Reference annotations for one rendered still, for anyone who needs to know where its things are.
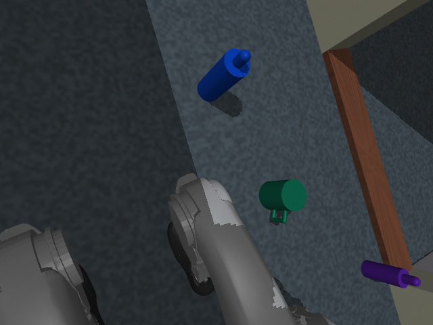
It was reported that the right robot foot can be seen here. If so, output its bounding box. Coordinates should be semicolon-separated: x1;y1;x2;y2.
167;221;214;296

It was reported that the left robot foot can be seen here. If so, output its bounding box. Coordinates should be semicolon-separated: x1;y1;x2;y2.
79;265;105;325

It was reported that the right robot hand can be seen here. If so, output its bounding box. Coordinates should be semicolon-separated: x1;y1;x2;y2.
288;304;337;325

